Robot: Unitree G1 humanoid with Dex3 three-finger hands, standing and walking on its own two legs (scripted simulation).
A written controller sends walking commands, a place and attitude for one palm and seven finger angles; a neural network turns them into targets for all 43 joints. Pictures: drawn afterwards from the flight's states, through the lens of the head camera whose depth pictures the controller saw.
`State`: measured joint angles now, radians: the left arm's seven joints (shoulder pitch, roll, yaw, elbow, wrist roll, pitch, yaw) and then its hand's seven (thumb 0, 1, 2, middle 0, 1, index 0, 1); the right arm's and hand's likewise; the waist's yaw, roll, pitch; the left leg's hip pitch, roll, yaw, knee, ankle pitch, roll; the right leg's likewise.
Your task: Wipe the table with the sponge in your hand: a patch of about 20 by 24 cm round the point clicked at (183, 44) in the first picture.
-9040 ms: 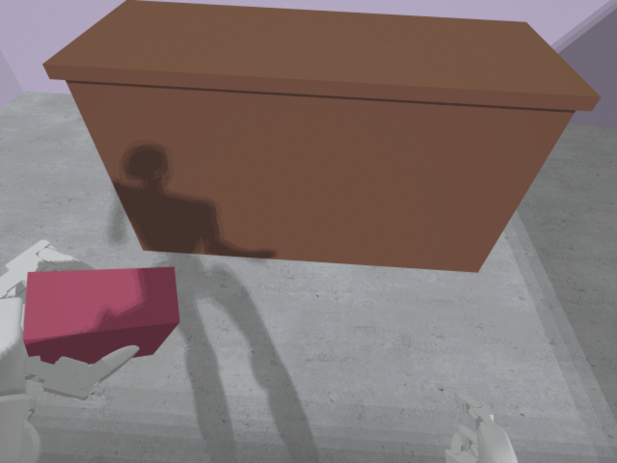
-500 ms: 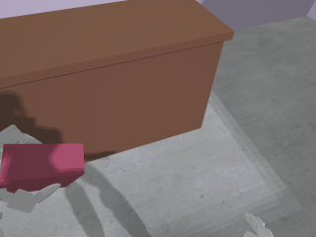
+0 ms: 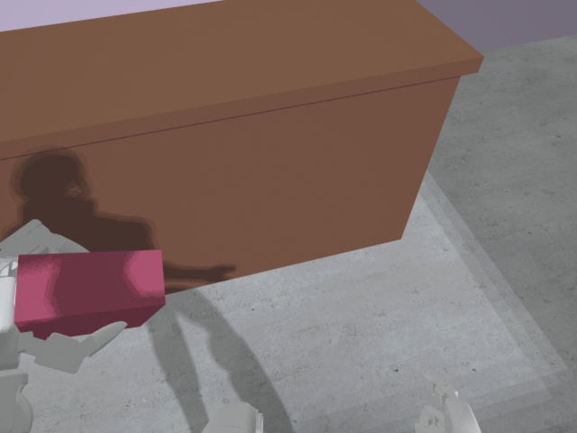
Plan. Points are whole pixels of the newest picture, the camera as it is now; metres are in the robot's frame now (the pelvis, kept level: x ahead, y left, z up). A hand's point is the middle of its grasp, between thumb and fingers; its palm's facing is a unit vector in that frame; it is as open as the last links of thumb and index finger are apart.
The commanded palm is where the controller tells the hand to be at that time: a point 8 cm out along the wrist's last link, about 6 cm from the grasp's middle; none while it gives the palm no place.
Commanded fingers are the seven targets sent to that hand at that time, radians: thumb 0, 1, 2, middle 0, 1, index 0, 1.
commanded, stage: take the last steps up to it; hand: left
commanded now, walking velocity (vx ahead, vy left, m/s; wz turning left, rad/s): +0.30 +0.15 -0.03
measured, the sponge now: (111, 296) +0.23 +0.20 +0.14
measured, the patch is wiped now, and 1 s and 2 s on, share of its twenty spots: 0.00 0.00 0.00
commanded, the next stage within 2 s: come to a stop and stand still in 1.28 s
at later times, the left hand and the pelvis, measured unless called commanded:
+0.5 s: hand (77, 205) +0.32 +0.27 +0.17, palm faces +0.31 -0.79 -0.53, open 9.9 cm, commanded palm +0.27 +0.33 +0.18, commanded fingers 0.00 0.10 1.30 -1.20 -1.60 -1.20 -1.60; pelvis +0.10 +0.05 -0.01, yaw -2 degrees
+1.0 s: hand (50, 148) +0.42 +0.35 +0.18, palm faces +0.35 -0.81 -0.47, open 9.9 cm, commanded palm +0.35 +0.39 +0.18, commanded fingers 0.00 0.10 1.30 -1.20 -1.60 -1.20 -1.60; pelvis +0.18 +0.12 -0.01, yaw -2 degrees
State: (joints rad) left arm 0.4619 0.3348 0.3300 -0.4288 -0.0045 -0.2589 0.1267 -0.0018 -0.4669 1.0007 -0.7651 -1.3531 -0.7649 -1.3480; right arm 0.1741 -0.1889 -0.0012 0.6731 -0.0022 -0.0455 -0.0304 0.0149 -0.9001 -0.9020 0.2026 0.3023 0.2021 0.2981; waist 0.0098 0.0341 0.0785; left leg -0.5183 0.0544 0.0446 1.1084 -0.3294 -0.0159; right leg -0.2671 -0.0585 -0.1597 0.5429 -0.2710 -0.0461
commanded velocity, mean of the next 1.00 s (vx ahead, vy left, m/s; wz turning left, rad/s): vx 0.24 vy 0.15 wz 0.01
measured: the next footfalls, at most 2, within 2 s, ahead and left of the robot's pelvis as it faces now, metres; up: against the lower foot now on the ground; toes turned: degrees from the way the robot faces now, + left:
left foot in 0.20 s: +0.13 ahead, +0.18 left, +0.00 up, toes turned +8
right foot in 0.46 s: +0.16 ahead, -0.04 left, +0.00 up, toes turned -13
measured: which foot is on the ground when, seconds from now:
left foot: up 0.00-0.18, down 0.20-0.48, up 0.50-0.80, down 0.82-1.00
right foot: down 0.00-0.20, up 0.22-0.44, down 0.46-0.82, up 0.84-1.00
